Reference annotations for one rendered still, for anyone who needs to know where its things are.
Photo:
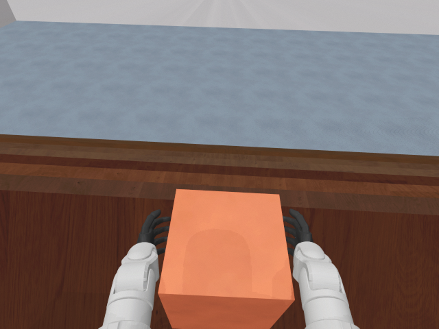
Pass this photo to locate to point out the robot left forearm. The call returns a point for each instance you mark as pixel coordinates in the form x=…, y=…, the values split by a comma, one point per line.
x=131, y=300

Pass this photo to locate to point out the carton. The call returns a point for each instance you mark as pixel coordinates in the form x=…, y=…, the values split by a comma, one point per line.
x=226, y=263

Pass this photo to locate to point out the robot right forearm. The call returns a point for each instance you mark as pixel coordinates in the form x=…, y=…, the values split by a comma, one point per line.
x=322, y=292

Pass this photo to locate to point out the robot left hand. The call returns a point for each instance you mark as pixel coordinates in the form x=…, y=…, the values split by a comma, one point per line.
x=148, y=231

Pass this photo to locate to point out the robot right hand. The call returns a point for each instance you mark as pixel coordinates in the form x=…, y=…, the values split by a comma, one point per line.
x=301, y=231

